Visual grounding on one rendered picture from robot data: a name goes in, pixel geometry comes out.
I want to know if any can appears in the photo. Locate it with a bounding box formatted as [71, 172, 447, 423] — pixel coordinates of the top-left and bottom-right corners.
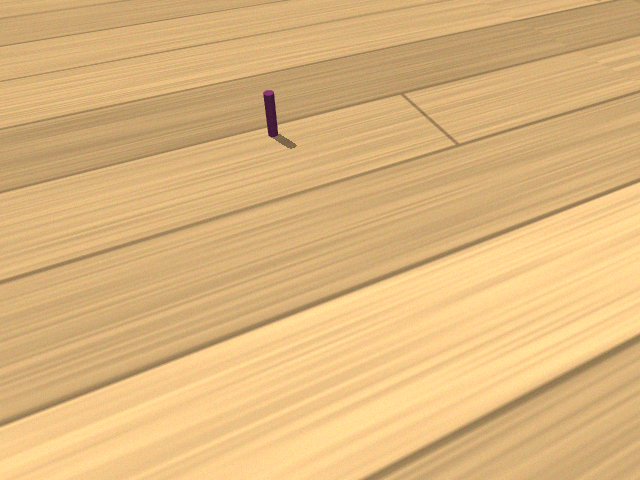
[263, 90, 278, 137]

